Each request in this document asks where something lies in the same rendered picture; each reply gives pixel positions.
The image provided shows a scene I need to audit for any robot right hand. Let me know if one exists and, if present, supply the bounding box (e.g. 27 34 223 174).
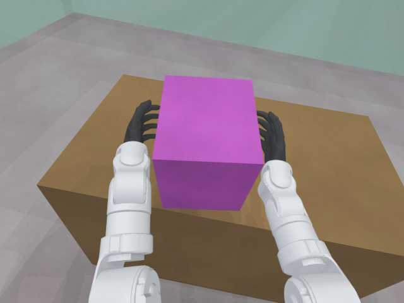
256 110 286 163

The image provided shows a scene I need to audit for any right robot upper arm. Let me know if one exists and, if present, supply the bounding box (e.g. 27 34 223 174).
284 272 360 303

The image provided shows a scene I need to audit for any right robot forearm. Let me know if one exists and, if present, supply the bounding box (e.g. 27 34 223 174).
258 160 360 302

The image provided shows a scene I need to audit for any pedestal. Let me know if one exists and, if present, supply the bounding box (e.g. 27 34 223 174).
37 74 404 303

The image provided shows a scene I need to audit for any robot left hand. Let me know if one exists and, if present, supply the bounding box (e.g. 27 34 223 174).
124 100 160 143

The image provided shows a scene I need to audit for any left robot forearm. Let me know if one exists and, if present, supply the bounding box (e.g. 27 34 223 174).
88 141 153 303

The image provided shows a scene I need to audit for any left robot upper arm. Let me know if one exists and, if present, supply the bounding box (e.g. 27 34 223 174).
90 265 162 303

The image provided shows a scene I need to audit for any carton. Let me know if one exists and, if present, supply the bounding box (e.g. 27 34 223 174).
152 75 264 211

